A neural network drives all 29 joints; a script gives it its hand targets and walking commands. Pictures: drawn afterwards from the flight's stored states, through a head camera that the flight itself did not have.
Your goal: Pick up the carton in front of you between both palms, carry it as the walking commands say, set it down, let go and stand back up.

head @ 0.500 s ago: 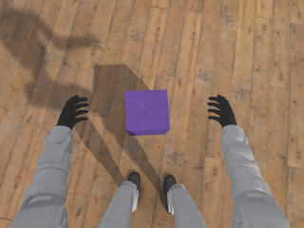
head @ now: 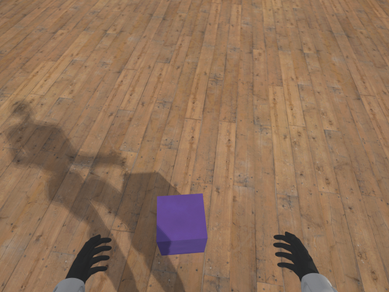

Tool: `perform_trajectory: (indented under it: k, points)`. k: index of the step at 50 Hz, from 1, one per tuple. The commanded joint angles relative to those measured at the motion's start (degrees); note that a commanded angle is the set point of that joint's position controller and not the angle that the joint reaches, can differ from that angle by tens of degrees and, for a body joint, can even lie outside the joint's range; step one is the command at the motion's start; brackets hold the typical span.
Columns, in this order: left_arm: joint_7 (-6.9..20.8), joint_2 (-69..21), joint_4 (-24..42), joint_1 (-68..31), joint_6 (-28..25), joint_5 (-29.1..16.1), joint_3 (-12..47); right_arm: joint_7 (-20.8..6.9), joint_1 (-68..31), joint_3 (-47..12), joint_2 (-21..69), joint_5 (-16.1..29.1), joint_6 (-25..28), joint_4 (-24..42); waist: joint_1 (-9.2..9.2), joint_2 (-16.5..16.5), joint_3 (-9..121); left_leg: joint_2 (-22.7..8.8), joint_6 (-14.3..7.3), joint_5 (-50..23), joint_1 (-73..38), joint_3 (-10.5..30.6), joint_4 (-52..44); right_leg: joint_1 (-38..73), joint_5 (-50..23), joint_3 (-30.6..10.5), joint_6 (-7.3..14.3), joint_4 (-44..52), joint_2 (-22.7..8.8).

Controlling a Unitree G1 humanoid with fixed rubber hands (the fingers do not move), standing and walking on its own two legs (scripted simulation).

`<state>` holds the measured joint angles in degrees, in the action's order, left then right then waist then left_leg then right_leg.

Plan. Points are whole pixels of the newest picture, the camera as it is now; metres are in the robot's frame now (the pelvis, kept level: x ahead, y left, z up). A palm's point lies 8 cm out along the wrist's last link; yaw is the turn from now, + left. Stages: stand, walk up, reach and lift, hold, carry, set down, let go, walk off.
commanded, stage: let go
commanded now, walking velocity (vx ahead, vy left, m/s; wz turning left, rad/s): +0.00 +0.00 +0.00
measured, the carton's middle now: (181, 225) +0.45 +0.04 -0.65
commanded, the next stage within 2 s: stand in 0.40 s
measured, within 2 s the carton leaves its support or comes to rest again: neither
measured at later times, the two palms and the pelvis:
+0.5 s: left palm (65, 274) +0.16 +0.26 -0.08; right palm (314, 279) +0.15 -0.25 -0.08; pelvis +0.01 +0.01 -0.01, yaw +0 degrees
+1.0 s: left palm (49, 281) +0.15 +0.30 -0.10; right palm (326, 284) +0.15 -0.27 -0.09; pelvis +0.02 +0.02 +0.00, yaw -1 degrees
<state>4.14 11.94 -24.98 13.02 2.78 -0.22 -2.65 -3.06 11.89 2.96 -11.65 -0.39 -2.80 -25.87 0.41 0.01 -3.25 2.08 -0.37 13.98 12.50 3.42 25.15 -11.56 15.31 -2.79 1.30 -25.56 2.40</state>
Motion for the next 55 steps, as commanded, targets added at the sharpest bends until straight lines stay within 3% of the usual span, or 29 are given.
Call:
perform_trajectory:
  k: [1, 6, 17, 18, 20, 21, 23, 24, 25, 29, 34, 44, 55]
  points:
    - [0.0, 5.7, 6.3, -2.8, 0.9, 0.3, -1.5, -0.5, -1.6, 1.0, -4.9, 0.1, -0.9, 6.5, -0.46, -1.4, 2.6, 0.3, 1.1, -7.1, -6.6, -2.9, -3.2, 2.2, -7.7, 0.9, -2.1, 5.6, -1.4]
    - [0.2, 5.8, 5.9, -2.7, 3.5, 0.9, -1.8, -0.9, -2.0, 0.6, -5.1, 0.1, -3.4, 7.0, -0.05, -0.4, -0.8, 0.3, 1.0, -6.5, -7.6, -3.1, -2.9, 3.3, -7.1, 1.0, -2.0, 5.4, -1.6]
    - [0.0, 5.6, 6.3, -2.2, 4.6, 1.3, -1.8, -0.7, -1.5, 1.0, -5.3, -0.5, -4.6, 7.1, -0.33, -0.6, 1.1, 0.3, 0.9, -13.3, -10.3, -2.4, -2.2, 5.8, -14.8, 1.0, -2.3, 3.8, -0.9]
    - [-1.7, 7.5, 9.7, -4.0, 7.7, 2.1, -1.9, 0.5, 1.9, 1.5, -6.1, 0.6, -2.7, 3.5, -0.66, 1.0, 4.6, 1.4, 1.5, -12.6, -8.3, -2.5, -0.1, 8.9, -19.3, 0.7, -1.8, 2.0, -1.4]
    - [-2.8, 6.7, 8.4, -2.5, 8.7, 1.3, -0.9, 1.1, 0.4, 0.9, -6.1, 1.1, -2.2, 4.6, -0.59, -0.7, 4.3, 1.4, 0.8, -12.2, -6.6, -2.1, -0.1, 8.5, -20.4, 0.2, -2.1, 0.9, -1.3]
    - [-4.9, 13.4, 0.1, -3.6, 4.6, 1.2, -2.5, 3.1, -3.0, 1.9, -11.9, -2.1, -1.0, -2.8, 1.18, -5.4, 1.5, -3.2, 2.0, -9.3, -0.8, -0.4, 0.9, 0.0, -9.3, -0.7, -3.1, 1.5, -3.9]
    - [-5.2, 12.0, -1.4, -3.3, 1.4, 2.4, -2.1, 3.8, -1.6, 2.1, -12.4, -2.5, 0.4, -4.4, -0.24, -2.1, 1.9, -4.2, 1.3, -3.2, -0.2, 1.5, 0.0, -1.9, 0.4, -3.2, -1.9, 2.4, -4.4]
    - [-5.1, 11.8, -2.1, -3.9, 0.5, 2.5, -2.1, 3.7, -2.0, 1.9, -12.4, -2.5, 0.9, -5.3, -0.37, -0.8, 1.8, -4.4, 0.9, -0.8, 0.5, 2.3, -0.8, -2.2, 1.7, -3.5, -1.7, 2.4, -4.4]
    - [-4.9, 11.4, -2.9, -4.3, -0.2, 2.4, -2.0, 3.7, -2.8, 1.7, -12.2, -2.4, 1.4, -6.0, -0.26, 0.1, 2.1, -4.7, 0.7, 0.2, 1.2, 2.9, -1.3, -1.6, 0.9, -3.4, -1.6, 2.0, -4.3]
    - [-4.6, 12.6, -6.7, -4.1, -1.8, 2.3, -2.2, 3.6, -3.7, 1.5, -12.9, -2.1, 2.5, -9.0, -0.03, 0.2, 5.9, -5.1, 0.2, -9.3, -0.7, 2.9, 0.1, 1.4, -8.6, -3.4, -1.4, 0.7, -5.0]
    - [-5.2, 13.9, -10.0, -3.8, -2.5, 2.2, -2.1, 4.0, -3.2, 1.6, -14.4, -1.9, 3.0, -11.7, -0.24, 1.0, 7.5, -5.7, 0.1, -16.3, -2.9, 3.4, 0.8, 2.8, -14.2, -3.5, -1.2, -0.1, -5.3]
    - [-5.7, 15.4, -14.6, -4.0, -3.2, 2.0, -1.3, 4.6, -3.6, 1.5, -16.3, -1.5, 3.4, -15.5, -0.45, 0.5, 7.0, -6.4, -0.2, -20.9, -4.9, 3.9, 0.2, 4.0, -17.8, -3.7, -1.0, 0.5, -6.0]
    - [-5.8, 16.2, -18.3, -4.9, -3.5, 1.8, -0.9, 4.6, -4.7, 1.0, -16.8, -1.3, 3.7, -19.0, -0.43, 0.2, 5.9, -6.6, -0.3, -18.9, -5.6, 4.3, -1.9, 4.9, -16.8, -4.2, -0.8, 2.4, -6.6]
